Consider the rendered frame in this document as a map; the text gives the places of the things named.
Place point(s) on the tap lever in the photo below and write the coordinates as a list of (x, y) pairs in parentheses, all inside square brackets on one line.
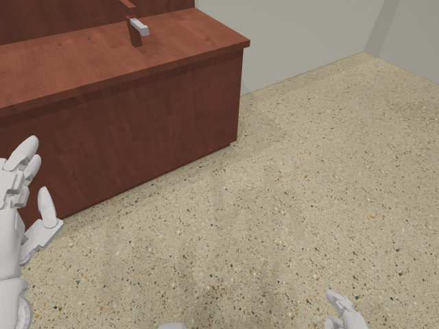
[(143, 29)]

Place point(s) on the robot right hand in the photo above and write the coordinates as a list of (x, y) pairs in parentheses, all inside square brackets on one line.
[(344, 307)]

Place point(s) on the robot left hand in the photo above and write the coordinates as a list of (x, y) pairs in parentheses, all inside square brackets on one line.
[(16, 174)]

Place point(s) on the robot left forearm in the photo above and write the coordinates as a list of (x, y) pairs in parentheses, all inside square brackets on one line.
[(16, 312)]

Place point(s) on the counter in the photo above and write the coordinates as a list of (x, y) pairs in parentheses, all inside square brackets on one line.
[(113, 109)]

